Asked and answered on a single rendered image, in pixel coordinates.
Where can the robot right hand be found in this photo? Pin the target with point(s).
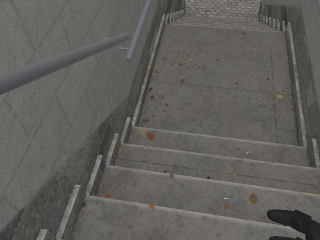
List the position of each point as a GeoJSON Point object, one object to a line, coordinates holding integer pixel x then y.
{"type": "Point", "coordinates": [297, 220]}

